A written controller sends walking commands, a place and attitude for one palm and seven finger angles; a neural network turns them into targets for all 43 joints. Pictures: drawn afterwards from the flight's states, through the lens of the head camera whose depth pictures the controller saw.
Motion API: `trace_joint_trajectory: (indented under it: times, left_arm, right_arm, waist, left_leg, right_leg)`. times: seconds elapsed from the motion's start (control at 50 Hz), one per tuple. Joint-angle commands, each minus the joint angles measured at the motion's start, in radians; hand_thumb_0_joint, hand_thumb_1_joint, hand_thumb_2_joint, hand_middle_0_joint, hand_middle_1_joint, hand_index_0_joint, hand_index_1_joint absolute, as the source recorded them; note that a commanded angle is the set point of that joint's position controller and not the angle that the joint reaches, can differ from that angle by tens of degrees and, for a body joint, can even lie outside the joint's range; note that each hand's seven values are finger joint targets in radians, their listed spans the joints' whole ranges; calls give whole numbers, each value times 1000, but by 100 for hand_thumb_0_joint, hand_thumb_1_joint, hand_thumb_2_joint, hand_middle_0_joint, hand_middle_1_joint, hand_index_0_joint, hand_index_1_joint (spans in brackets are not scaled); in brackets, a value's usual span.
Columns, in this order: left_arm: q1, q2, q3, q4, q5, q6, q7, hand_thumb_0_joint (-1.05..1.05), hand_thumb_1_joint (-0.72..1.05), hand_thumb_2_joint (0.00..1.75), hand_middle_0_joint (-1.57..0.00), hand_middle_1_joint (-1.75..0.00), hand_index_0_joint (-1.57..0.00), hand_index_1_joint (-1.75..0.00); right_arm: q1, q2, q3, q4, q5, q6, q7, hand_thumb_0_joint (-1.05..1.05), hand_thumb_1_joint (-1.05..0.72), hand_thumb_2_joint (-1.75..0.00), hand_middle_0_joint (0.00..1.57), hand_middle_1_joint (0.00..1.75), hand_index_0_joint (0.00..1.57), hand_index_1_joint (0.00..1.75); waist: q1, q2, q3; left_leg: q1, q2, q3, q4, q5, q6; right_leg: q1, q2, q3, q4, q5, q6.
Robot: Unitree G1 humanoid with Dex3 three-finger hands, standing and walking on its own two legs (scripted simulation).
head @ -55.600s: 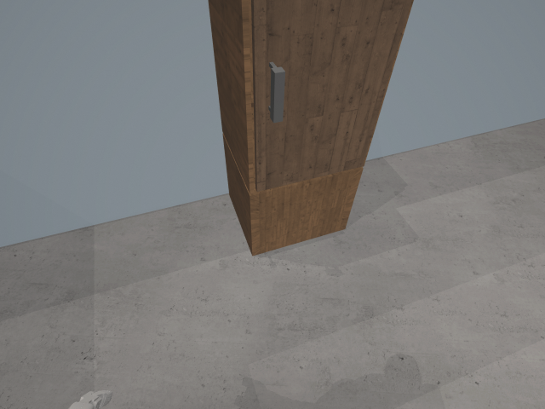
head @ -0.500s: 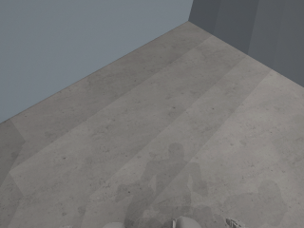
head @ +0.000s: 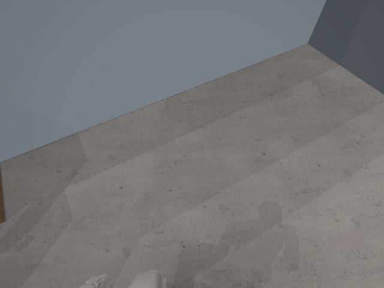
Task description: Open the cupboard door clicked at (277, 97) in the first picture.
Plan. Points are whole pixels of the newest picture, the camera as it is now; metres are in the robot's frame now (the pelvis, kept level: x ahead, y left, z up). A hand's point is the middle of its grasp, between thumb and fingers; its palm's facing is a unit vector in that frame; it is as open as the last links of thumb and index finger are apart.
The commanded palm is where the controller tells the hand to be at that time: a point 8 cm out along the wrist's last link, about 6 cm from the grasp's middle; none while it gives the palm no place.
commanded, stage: turn to face it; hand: left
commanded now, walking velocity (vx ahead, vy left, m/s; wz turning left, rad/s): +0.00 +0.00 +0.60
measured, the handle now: out of the picture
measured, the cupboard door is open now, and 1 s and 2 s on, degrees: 37 37 37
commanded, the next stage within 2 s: take the last steps up to it in 1.84 s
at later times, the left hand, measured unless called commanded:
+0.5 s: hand out of the picture +0.08 +0.22 -0.16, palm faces +0.29 -0.91 -0.29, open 7.4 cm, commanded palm none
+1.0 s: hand out of the picture -0.05 +0.19 -0.19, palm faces +0.60 -0.77 -0.24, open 7.4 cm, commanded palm none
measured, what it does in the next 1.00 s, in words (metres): steps on the spot, turning left: left foot, then right foot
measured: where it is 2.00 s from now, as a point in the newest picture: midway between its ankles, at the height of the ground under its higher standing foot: outside the picture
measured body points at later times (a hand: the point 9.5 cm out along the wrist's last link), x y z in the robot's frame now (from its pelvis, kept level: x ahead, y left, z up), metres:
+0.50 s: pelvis +0.02 -0.02 -0.01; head +0.07 -0.02 +0.43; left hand +0.06 +0.27 -0.14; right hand +0.17 -0.25 -0.16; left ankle -0.01 +0.13 -0.74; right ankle +0.06 -0.14 -0.74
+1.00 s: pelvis +0.03 -0.02 -0.01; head +0.06 +0.04 +0.43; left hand -0.08 +0.23 -0.17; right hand +0.28 -0.16 -0.13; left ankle -0.02 +0.07 -0.74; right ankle +0.08 -0.15 -0.68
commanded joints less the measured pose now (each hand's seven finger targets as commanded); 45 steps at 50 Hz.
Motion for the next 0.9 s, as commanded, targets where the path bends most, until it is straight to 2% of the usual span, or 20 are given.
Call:
trace_joint_trajectory:
  times: [0.0, 0.06, 0.08, 0.1, 0.12, 0.14, 0.22, 0.36, 0.44, 0.46, 0.48, 0.5, 0.52, 0.56, 0.6, 0.74, 0.82, 0.84, 0.86, 0.88]
  left_arm:
    - [85, 236, 72, -38, 5, -28, 16, 0, 90, 90, -20, -30, -20, -30]
    - [62, 240, 80, -33, -7, -22, 9, 0, 90, 90, -20, -30, -20, -30]
    - [52, 215, 74, -44, -13, -19, 4, 0, 90, 90, -20, -30, -20, -30]
    - [29, 141, 57, -86, -22, -12, -3, 0, 90, 90, -20, -30, -20, -30]
    - [-51, 131, 44, -115, -14, 1, 4, 0, 90, 90, -20, -30, -20, -30]
    - [-68, 147, 49, -127, -11, 5, 6, 0, 90, 90, -20, -30, -20, -30]
    - [-41, 145, 58, -58, -6, 16, -6, 0, 90, 90, -20, -30, -20, -30]
    - [-56, 132, 50, -75, -14, 16, -5, 0, 90, 90, -20, -30, -20, -30]
    - [71, 147, 59, -46, -18, -1, -2, 0, 90, 90, -20, -30, -20, -30]
    - [115, 200, 71, -40, -9, -15, 5, 0, 90, 90, -20, -30, -20, -30]
    - [133, 306, 91, -43, 8, -24, 14, 0, 90, 90, -20, -30, -20, -30]
    - [114, 312, 83, -51, 0, -22, 17, 0, 90, 90, -20, -30, -20, -30]
    - [44, 270, 71, -72, -1, -20, 16, 0, 90, 90, -20, -30, -20, -30]
    - [-23, 192, 51, -83, -7, -25, 18, 0, 90, 90, -20, -30, -20, -30]
    - [-10, 170, 44, -83, -7, -29, 18, 0, 90, 90, -20, -30, -20, -30]
    - [108, 228, 70, -33, 4, -31, 20, 0, 90, 90, -20, -30, -20, -30]
    - [78, 240, 81, -28, -4, -23, 11, 0, 90, 90, -20, -30, -20, -30]
    - [63, 228, 79, -34, -12, -19, 6, 0, 90, 90, -20, -30, -20, -30]
    - [57, 173, 70, -63, -19, -11, 0, 0, 90, 90, -20, -30, -20, -30]
    - [-24, 124, 43, -105, -18, -6, 0, 0, 90, 90, -20, -30, -20, -30]
  right_arm:
    - [-78, -27, 8, -108, 8, -45, 6, 0, -90, -90, 20, 30, 20, 30]
    - [5, -65, -1, -91, 5, -54, 1, 0, -90, -90, 20, 30, 20, 30]
    - [59, -118, -16, -78, 1, -61, 0, 0, -90, -90, 20, 30, 20, 30]
    - [141, -241, -49, -73, -8, -68, -10, 0, -90, -90, 20, 30, 20, 30]
    - [199, -277, -56, -48, -5, -58, -23, 0, -90, -90, 20, 30, 20, 30]
    - [178, -269, -50, -52, -11, -58, -28, 0, -90, -90, 20, 30, 20, 30]
    - [43, -174, -21, -83, -7, -73, -50, 0, -90, -90, 20, 30, 20, 30]
    - [30, -195, -31, -85, -13, -64, -42, 0, -90, -90, 20, 30, 20, 30]
    - [-50, -185, -36, -110, -5, -52, -36, 0, -90, -90, 20, 30, 20, 30]
    - [-46, -142, -30, -121, 6, -53, -31, 0, -90, -90, 20, 30, 20, 30]
    - [-35, -68, -21, -143, 12, -54, -25, 0, -90, -90, 20, 30, 20, 30]
    - [-48, -110, -27, -142, 3, -50, -20, 0, -90, -90, 20, 30, 20, 30]
    - [-30, -103, -25, -136, -1, -47, -11, 0, -90, -90, 20, 30, 20, 30]
    - [-21, -98, -29, -88, -6, -33, -7, 0, -90, -90, 20, 30, 20, 30]
    - [-25, -66, -18, -83, -2, -27, 1, 0, -90, -90, 20, 30, 20, 30]
    - [-107, -27, 8, -104, 7, -39, 6, 0, -90, -90, 20, 30, 20, 30]
    - [-26, -57, 3, -93, 4, -50, 1, 0, -90, -90, 20, 30, 20, 30]
    - [31, -91, -9, -78, 1, -55, 0, 0, -90, -90, 20, 30, 20, 30]
    - [96, -201, -36, -72, -8, -64, -7, 0, -90, -90, 20, 30, 20, 30]
    - [163, -270, -53, -60, -5, -59, -17, 0, -90, -90, 20, 30, 20, 30]
  waist:
    - [81, -168, -175]
    - [26, -138, -199]
    - [-9, -11, -232]
    - [-58, 308, -265]
    - [-82, 282, -262]
    - [-67, 192, -222]
    - [4, 194, -150]
    - [9, 185, -150]
    - [76, 164, -156]
    - [98, 25, -165]
    - [107, -300, -170]
    - [101, -280, -156]
    - [63, -186, -117]
    - [18, -219, -88]
    - [17, -192, -93]
    - [82, -166, -156]
    - [31, -157, -170]
    - [-5, -75, -198]
    - [-42, 192, -244]
    - [-78, 334, -242]
  left_leg:
    - [17, -20, 51, -253, -18, 12]
    - [215, -30, 58, -487, 188, 34]
    - [384, 36, -29, -564, 367, 65]
    - [542, 324, -419, -588, 738, 212]
    - [514, 415, -476, -581, 912, 319]
    - [434, 402, -413, -587, 730, 331]
    - [336, 210, -284, -600, 688, 224]
    - [267, 182, -338, -595, 540, 234]
    - [78, 117, -348, -498, 417, 175]
    - [-36, 37, -292, -386, 254, 117]
    - [-182, -115, -96, -118, -99, 33]
    - [-152, -64, -122, 124, -200, 40]
    - [-135, -31, -138, 219, -116, 47]
    - [-156, -1, -112, 296, -12, 18]
    - [-130, -1, -73, 223, 25, 3]
    - [-13, -18, 31, -191, -19, 9]
    - [184, -34, 57, -441, 146, 36]
    - [324, -16, 25, -539, 281, 56]
    - [494, 209, -284, -581, 521, 160]
    - [515, 383, -487, -601, 847, 292]
  right_leg:
    - [227, -246, 112, -44, 631, -108]
    - [120, -226, 45, 82, 543, -37]
    - [-16, -186, 7, 227, 412, 13]
    - [-318, -32, -27, 463, -201, 96]
    - [-391, -4, 98, 602, -389, 89]
    - [-378, -20, 150, 657, -335, 75]
    - [-370, 8, 181, 672, -124, 90]
    - [-217, 62, 158, 364, -155, 89]
    - [83, 105, 126, 21, 31, 74]
    - [211, -3, 232, -142, 51, 52]
    - [267, -295, 541, -248, 88, -59]
    - [118, -394, 576, -260, 134, -142]
    - [37, -334, 466, -248, 79, -155]
    - [42, -224, 316, -197, 268, -105]
    - [72, -188, 196, -172, 439, -91]
    - [228, -241, 125, -72, 653, -112]
    - [129, -235, 55, 51, 561, -51]
    - [30, -212, 18, 162, 478, -8]
    - [-210, -89, -35, 378, 61, 66]
    - [-372, -5, 46, 570, -380, 94]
